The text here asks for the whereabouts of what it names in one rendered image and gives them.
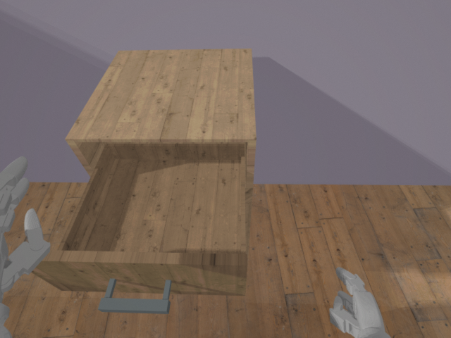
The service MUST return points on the right robot hand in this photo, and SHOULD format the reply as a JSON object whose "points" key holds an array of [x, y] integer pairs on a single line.
{"points": [[362, 310]]}

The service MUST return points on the left robot hand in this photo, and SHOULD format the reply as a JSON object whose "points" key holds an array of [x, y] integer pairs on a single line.
{"points": [[28, 255]]}

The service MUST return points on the cabinet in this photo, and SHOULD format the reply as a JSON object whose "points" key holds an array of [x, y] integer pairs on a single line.
{"points": [[184, 96]]}

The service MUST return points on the handle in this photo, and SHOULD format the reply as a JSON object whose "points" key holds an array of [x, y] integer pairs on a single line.
{"points": [[118, 305]]}

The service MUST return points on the drawer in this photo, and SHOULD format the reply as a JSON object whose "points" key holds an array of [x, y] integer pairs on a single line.
{"points": [[157, 212]]}

